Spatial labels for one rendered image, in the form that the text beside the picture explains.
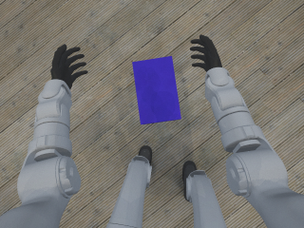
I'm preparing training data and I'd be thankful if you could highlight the robot left hand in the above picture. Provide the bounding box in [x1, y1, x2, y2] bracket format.
[50, 44, 88, 89]

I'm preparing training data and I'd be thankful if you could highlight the robot right hand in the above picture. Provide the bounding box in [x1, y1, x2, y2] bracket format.
[190, 34, 222, 72]

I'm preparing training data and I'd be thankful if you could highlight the robot left upper arm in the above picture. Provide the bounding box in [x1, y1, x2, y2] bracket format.
[0, 156, 82, 228]

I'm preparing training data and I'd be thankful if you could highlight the robot left foot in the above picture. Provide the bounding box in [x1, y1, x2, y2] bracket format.
[138, 145, 152, 165]

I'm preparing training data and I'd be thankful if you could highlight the robot left forearm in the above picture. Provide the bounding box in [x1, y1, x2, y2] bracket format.
[17, 79, 72, 202]

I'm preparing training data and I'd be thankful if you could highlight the robot right shin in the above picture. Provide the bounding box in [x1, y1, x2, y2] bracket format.
[188, 170, 212, 184]

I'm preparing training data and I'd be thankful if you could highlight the robot right upper arm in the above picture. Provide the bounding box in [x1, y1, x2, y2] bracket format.
[225, 148, 304, 228]

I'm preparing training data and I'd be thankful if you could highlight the carton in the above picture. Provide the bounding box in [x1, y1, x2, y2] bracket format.
[132, 56, 181, 124]

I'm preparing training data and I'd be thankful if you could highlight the robot right forearm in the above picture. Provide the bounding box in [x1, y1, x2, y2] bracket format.
[204, 67, 289, 183]

